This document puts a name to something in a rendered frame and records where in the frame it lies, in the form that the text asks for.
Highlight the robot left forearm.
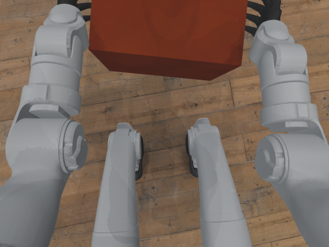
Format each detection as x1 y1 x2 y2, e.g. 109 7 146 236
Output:
5 4 89 165

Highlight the robot right forearm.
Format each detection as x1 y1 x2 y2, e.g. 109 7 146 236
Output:
249 20 329 148

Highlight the robot thigh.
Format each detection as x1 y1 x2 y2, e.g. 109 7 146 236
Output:
91 128 141 247
188 123 252 247

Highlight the right robot thigh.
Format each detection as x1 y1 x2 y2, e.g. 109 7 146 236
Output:
188 123 252 247

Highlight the right robot upper arm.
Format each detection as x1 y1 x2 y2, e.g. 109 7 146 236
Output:
254 133 329 247

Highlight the robot left hand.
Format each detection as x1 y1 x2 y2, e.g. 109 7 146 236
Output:
57 0 92 22

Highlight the left robot thigh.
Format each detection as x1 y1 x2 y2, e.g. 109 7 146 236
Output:
91 128 141 247

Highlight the left robot upper arm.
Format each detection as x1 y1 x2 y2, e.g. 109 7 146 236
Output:
0 118 88 247

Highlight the robot right hand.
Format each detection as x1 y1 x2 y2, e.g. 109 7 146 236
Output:
245 0 282 36

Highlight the carton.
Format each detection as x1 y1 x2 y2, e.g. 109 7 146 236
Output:
88 0 248 81

